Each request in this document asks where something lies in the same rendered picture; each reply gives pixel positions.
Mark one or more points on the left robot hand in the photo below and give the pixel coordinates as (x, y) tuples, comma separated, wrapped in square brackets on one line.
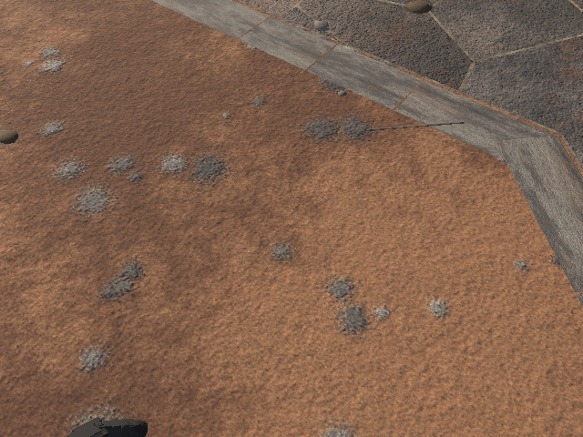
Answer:
[(113, 428)]

